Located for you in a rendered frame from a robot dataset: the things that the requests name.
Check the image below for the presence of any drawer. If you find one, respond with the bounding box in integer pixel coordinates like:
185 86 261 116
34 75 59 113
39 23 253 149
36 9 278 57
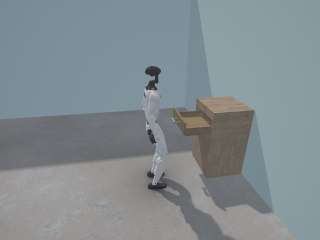
173 107 212 136

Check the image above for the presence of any right robot forearm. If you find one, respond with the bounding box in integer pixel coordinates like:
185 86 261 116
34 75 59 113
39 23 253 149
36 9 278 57
148 115 162 142

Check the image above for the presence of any robot left upper arm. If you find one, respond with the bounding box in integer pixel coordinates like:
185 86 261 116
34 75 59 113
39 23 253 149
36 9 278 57
142 85 147 107

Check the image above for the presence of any robot right hand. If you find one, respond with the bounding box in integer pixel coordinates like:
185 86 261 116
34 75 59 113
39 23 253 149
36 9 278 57
156 140 168 157

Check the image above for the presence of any robot right shin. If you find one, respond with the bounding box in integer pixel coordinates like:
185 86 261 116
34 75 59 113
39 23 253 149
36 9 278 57
153 160 167 185

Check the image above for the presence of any robot right upper arm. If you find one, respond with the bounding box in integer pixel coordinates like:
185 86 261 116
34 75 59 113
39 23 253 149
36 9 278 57
146 91 159 120

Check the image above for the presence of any cabinet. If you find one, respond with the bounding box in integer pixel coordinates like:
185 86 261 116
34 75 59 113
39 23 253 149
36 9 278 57
192 96 255 179

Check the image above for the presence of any humanoid robot head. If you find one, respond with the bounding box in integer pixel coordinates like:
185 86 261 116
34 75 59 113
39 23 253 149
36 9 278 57
145 66 161 91

